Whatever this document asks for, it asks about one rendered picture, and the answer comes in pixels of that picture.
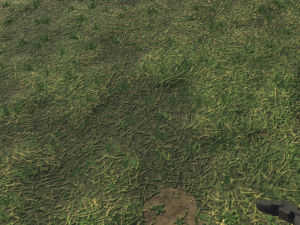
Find right robot hand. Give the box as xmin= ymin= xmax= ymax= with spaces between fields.
xmin=256 ymin=200 xmax=300 ymax=225

